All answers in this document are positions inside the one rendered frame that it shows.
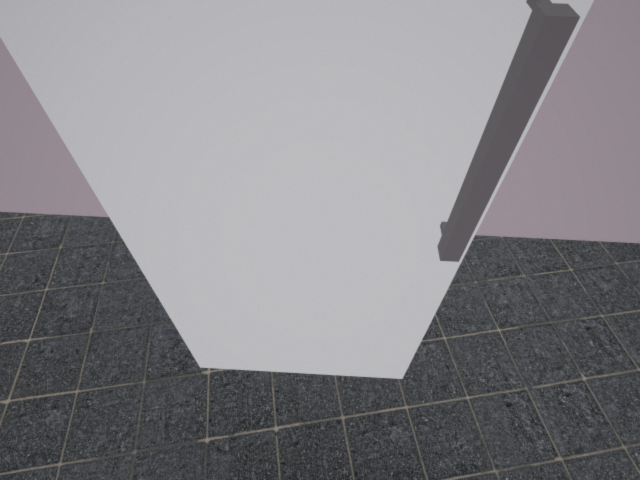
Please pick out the fridge door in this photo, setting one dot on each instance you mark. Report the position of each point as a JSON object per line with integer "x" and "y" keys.
{"x": 279, "y": 169}

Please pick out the handle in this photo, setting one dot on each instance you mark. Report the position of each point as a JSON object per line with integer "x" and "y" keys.
{"x": 544, "y": 39}

